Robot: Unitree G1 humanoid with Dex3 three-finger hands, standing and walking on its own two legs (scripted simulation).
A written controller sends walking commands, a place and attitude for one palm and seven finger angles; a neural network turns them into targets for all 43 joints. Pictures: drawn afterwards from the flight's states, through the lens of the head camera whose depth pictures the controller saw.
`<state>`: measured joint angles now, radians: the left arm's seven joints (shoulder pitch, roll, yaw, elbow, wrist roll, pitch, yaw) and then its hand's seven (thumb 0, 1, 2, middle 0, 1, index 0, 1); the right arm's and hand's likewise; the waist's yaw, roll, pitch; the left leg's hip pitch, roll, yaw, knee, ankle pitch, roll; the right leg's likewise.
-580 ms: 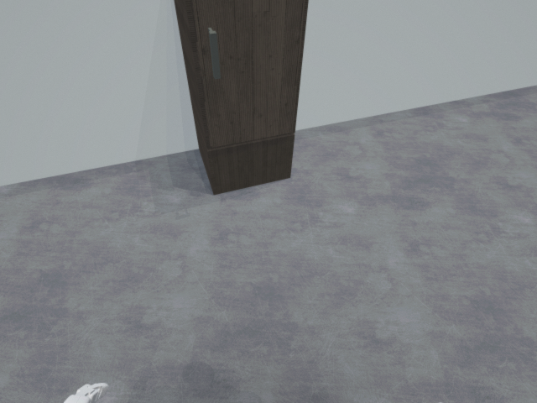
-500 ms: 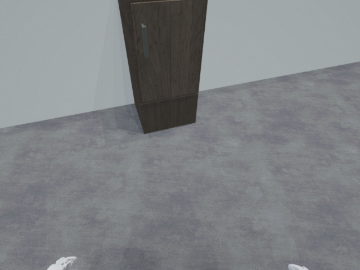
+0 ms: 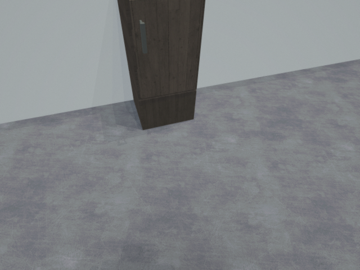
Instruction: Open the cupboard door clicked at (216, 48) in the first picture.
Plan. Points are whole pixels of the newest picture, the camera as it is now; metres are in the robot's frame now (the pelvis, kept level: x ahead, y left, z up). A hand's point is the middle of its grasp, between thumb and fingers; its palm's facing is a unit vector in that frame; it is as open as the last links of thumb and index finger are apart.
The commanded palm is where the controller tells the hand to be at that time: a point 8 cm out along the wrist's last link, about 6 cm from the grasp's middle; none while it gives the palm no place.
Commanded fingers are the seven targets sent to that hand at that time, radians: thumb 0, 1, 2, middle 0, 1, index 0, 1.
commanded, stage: stand and wait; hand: left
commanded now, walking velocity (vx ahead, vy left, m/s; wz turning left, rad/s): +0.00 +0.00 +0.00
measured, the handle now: (142, 36) +1.21 +0.27 -0.02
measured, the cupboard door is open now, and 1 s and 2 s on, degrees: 0 0 0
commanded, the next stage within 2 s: look at it before walking up in 0.32 s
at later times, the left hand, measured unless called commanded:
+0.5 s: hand out of the picture +0.07 +0.24 -0.16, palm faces -0.04 -0.94 -0.33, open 7.4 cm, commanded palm none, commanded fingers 0.00 0.90 0.90 -0.20 -0.30 -0.20 -0.30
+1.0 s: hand out of the picture +0.08 +0.25 -0.15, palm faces -0.03 -0.94 -0.33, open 7.4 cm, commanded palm none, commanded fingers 0.00 0.90 0.90 -0.20 -0.30 -0.20 -0.30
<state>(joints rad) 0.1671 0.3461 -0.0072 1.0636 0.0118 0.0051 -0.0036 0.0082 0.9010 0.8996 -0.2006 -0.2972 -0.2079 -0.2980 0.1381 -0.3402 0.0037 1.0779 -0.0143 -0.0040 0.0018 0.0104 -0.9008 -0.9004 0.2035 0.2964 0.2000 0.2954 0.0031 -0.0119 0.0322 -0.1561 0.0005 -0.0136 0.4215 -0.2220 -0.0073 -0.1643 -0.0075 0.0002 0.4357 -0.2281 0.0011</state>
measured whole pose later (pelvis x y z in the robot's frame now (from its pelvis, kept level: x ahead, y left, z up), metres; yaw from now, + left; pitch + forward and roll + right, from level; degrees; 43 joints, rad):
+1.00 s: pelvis +0.01 +0.00 +0.00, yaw +0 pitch -2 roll +0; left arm 0.14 0.35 -0.01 1.08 0.01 -0.01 0.00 0.01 0.90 0.90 -0.20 -0.30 -0.21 -0.30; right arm 0.11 -0.33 0.01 1.11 -0.01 -0.01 0.00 0.01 -0.90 -0.90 0.20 0.30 0.20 0.30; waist 0.00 -0.01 0.03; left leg -0.13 0.01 -0.01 0.36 -0.20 -0.01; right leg -0.14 0.00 0.01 0.38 -0.21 0.00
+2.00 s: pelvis +0.29 -0.03 -0.02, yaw -22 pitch -1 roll -1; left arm 0.43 0.17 0.06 1.11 0.02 -0.04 0.01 0.01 0.90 0.90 -0.20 -0.30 -0.21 -0.30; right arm 0.11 -0.13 -0.02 0.95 -0.03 -0.08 0.01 0.01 -0.90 -0.90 0.20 0.30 0.20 0.30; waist 0.05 -0.05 0.05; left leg -0.41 0.06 0.16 0.68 -0.25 0.05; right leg -0.17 0.03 0.08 0.97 -0.50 -0.04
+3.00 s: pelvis +0.56 -0.17 -0.02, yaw -32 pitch +0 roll -2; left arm 0.17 0.18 0.05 0.96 0.02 0.01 0.02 0.00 0.91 0.90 -0.20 -0.30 -0.21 -0.30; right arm 0.24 -0.16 -0.04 0.99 -0.02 0.03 0.00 0.00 -0.92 -0.90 0.20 0.30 0.20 0.29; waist -0.01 -0.03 0.02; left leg -0.31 0.05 0.10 0.65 -0.35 0.01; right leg -0.28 -0.04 -0.24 0.62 -0.33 -0.03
